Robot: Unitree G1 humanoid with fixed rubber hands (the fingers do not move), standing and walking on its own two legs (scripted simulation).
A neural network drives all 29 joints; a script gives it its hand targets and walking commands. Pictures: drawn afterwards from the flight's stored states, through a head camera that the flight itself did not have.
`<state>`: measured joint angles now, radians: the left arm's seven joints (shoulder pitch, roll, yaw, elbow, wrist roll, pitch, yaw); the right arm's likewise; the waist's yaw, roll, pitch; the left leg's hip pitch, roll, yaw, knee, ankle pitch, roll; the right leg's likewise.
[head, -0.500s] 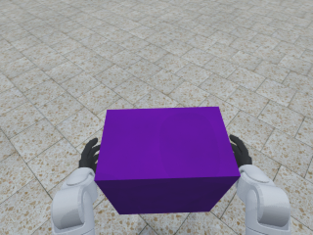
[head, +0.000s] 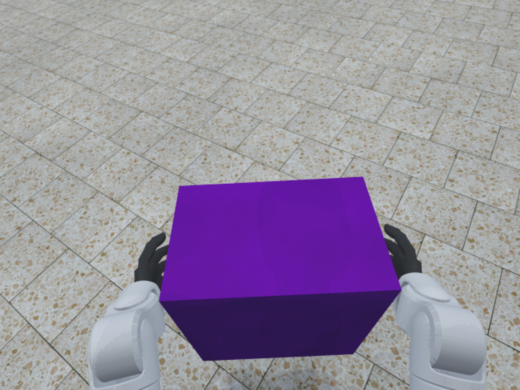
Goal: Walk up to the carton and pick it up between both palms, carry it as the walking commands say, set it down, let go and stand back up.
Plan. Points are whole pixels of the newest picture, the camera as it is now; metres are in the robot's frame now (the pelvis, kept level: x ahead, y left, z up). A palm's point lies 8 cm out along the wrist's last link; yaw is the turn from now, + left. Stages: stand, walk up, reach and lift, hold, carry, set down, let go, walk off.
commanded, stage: carry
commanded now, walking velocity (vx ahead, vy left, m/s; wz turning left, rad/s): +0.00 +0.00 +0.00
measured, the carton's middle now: (274, 278) +0.29 -0.01 +0.01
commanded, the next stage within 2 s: none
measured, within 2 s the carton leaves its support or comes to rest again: neither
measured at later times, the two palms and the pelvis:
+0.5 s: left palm (98, 316) +0.23 +0.22 +0.07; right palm (365, 289) +0.24 -0.12 +0.09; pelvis -0.02 +0.05 -0.01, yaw +0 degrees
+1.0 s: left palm (153, 308) +0.24 +0.15 +0.06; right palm (418, 294) +0.23 -0.19 +0.07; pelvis -0.01 -0.01 -0.01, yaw -2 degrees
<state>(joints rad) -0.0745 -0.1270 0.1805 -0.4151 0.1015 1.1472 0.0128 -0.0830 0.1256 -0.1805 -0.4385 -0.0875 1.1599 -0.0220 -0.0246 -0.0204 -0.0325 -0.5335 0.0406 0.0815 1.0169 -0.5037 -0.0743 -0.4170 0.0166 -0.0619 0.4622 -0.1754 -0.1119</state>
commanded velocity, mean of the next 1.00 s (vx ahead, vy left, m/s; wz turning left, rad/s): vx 0.00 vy -0.06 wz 0.00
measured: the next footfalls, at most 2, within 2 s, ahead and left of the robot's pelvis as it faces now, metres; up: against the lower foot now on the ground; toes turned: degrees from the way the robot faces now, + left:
left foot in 0.34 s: +0.00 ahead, +0.15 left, +0.00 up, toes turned +4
left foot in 1.40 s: +0.01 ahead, +0.10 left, +0.00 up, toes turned -7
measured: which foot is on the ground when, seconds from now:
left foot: up 0.00-0.32, down 0.34-0.94, up 0.96-1.00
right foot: down 0.00-1.00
